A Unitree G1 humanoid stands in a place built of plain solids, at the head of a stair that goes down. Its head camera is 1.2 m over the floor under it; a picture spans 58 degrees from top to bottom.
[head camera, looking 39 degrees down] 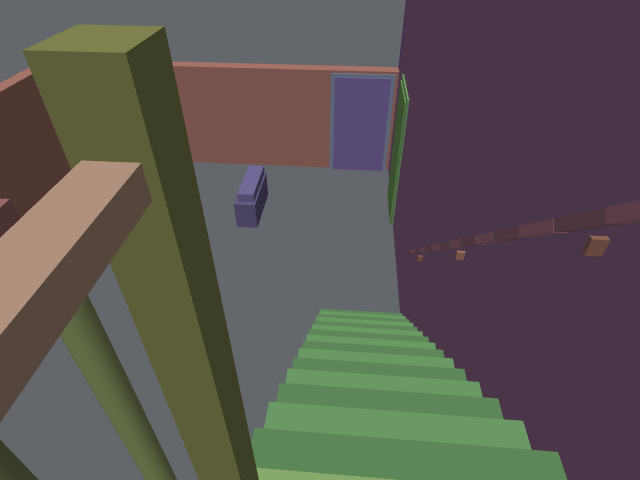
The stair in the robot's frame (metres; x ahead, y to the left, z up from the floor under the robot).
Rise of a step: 0.18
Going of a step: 0.20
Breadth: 0.98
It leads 5 degrees to the right of straight ahead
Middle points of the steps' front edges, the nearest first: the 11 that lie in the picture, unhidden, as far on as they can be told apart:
0.68 -0.27 -0.18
0.88 -0.28 -0.36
1.08 -0.30 -0.54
1.28 -0.32 -0.72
1.48 -0.33 -0.90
1.68 -0.35 -1.08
1.88 -0.37 -1.27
2.08 -0.38 -1.45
2.28 -0.40 -1.63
2.48 -0.41 -1.81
2.68 -0.43 -1.99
